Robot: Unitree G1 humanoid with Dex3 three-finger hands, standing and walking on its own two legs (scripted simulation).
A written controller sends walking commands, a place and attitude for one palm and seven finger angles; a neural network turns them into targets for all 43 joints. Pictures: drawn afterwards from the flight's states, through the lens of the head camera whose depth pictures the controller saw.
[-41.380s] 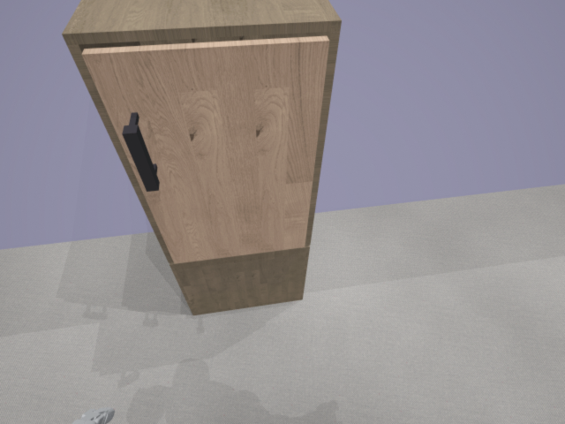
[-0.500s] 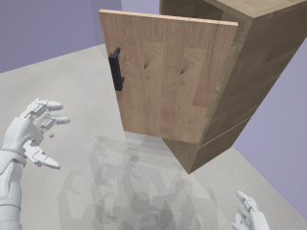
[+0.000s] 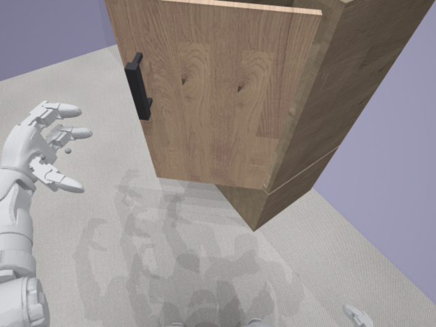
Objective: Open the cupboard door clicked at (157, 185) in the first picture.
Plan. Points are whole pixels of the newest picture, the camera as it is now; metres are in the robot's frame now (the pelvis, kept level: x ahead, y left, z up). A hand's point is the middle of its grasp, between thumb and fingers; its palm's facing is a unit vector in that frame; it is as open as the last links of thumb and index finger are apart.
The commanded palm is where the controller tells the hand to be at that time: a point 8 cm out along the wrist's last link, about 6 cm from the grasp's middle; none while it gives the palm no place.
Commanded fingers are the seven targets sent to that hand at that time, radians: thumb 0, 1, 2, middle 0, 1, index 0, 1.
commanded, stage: move the hooked fingers beside the handle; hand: left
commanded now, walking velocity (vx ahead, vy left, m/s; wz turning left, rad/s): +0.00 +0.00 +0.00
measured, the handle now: (141, 87) +0.57 +0.18 +0.09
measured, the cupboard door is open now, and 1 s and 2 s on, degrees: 47 47 47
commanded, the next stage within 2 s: slide the fingers in behind the handle in 1.76 s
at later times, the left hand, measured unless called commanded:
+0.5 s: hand (88, 118) +0.47 +0.26 +0.10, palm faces -0.09 -1.00 +0.00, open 14.0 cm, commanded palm +0.46 +0.31 +0.09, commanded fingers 0.00 -0.50 0.30 -0.30 -1.20 -0.30 -1.20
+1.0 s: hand (110, 85) +0.57 +0.24 +0.09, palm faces -0.09 -1.00 +0.01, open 14.0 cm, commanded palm +0.55 +0.29 +0.09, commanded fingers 0.00 -0.50 0.30 -0.30 -1.20 -0.30 -1.20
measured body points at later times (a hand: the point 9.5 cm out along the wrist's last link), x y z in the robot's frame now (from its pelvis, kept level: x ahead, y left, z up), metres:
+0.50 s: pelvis +0.01 +0.01 -0.01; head +0.10 +0.03 +0.43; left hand +0.46 +0.31 +0.10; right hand +0.04 -0.26 -0.11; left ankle -0.01 +0.10 -0.71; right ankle +0.02 -0.10 -0.71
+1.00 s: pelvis +0.02 +0.02 -0.02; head +0.18 +0.04 +0.40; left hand +0.57 +0.30 +0.10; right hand -0.05 -0.25 -0.11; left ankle -0.01 +0.10 -0.71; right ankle +0.02 -0.10 -0.71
